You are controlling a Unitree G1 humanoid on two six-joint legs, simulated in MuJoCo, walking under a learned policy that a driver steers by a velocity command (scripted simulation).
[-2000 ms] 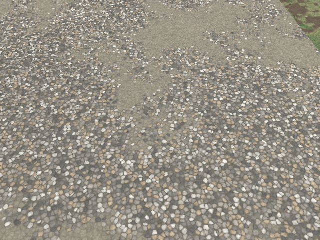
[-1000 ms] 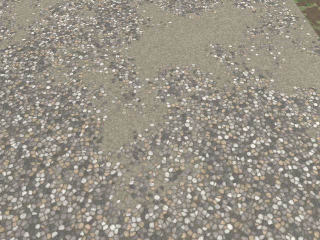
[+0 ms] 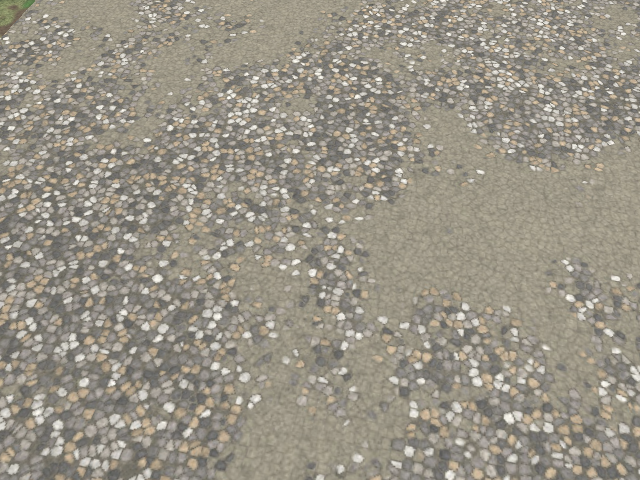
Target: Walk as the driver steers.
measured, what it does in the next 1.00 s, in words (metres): walks ahead, turning left: left foot, then right foot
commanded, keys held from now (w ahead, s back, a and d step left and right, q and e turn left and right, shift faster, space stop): w+q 0.30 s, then w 0.58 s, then w+e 0.12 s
